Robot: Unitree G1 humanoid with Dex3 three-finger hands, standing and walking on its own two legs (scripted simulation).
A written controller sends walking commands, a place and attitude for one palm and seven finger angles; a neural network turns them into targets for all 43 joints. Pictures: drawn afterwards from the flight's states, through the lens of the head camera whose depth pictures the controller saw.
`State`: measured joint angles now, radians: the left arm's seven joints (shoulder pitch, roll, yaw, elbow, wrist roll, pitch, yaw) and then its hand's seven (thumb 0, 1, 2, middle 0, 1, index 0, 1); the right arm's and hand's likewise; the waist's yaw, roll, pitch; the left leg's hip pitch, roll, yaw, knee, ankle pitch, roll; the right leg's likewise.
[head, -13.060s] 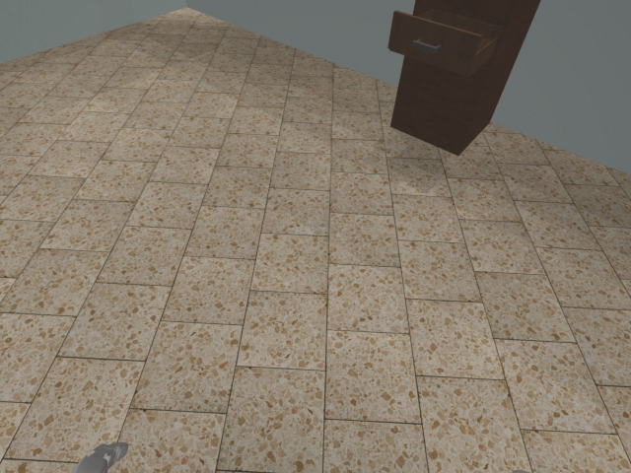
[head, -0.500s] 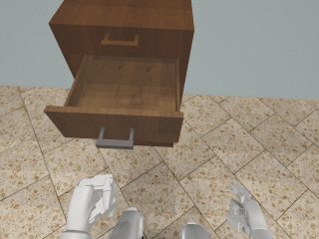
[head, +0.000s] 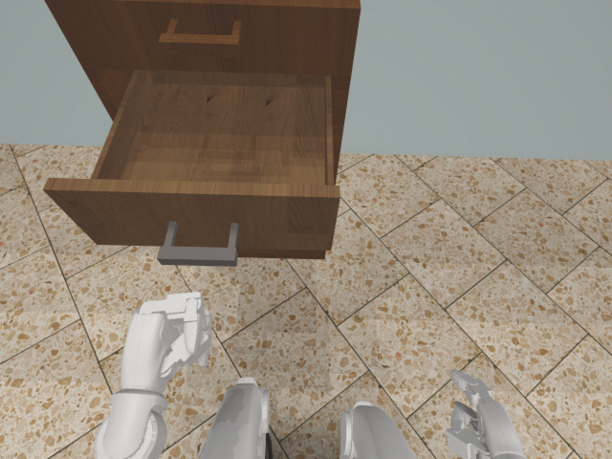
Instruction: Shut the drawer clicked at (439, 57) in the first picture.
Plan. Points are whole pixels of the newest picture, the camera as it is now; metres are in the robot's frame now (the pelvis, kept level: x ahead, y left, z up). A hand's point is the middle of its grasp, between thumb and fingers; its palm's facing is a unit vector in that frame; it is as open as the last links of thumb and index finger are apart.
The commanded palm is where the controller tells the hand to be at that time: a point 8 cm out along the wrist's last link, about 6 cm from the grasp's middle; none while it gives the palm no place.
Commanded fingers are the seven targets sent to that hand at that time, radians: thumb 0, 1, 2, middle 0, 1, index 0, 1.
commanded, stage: bring the fist close to the handle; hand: left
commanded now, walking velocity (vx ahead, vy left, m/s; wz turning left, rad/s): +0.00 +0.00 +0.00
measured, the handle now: (201, 243) +0.41 +0.17 -0.02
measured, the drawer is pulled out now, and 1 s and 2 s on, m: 0.24 0.24 0.15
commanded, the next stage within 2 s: push the drawer shut in 0.78 s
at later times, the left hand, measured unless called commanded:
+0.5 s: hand (213, 319) +0.30 +0.14 -0.03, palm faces -0.05 -1.00 +0.01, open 3.3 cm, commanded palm +0.28 +0.18 -0.02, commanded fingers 0.00 0.90 0.90 -1.40 -1.60 -1.40 -1.60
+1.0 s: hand (214, 315) +0.30 +0.14 -0.02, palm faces -0.03 -1.00 -0.04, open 3.3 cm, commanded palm +0.29 +0.18 -0.02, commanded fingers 0.00 0.90 0.90 -1.40 -1.60 -1.40 -1.60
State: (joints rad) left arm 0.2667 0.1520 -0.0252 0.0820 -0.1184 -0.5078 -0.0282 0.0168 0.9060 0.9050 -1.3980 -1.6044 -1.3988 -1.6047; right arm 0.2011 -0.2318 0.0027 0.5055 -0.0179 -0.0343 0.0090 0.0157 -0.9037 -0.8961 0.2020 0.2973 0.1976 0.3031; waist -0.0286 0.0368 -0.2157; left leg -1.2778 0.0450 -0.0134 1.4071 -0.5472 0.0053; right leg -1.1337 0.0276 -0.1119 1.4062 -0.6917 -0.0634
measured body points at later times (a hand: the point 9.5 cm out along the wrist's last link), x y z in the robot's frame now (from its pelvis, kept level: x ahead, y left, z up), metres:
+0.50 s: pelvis -0.02 +0.03 -0.03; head +0.11 +0.05 +0.40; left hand +0.29 +0.19 -0.02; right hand +0.16 -0.21 -0.14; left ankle +0.06 +0.12 -0.59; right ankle -0.01 -0.09 -0.59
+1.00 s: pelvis -0.01 +0.02 -0.02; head +0.11 +0.04 +0.41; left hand +0.30 +0.19 -0.01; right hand +0.16 -0.22 -0.13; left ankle +0.06 +0.12 -0.59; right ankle -0.01 -0.09 -0.59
